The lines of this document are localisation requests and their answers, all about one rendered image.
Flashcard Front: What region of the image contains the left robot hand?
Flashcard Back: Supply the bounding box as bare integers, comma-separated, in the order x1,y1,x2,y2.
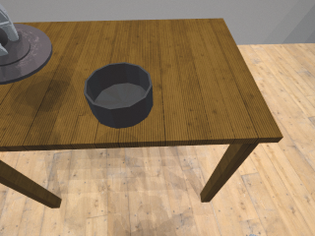
0,4,19,56

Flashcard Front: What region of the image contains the table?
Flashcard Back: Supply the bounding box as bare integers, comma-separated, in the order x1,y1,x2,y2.
0,18,284,208

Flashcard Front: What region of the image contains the lid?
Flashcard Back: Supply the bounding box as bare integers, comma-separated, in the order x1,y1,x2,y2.
0,23,53,86

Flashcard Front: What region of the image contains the pot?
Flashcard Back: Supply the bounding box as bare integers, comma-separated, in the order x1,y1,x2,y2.
84,62,154,129

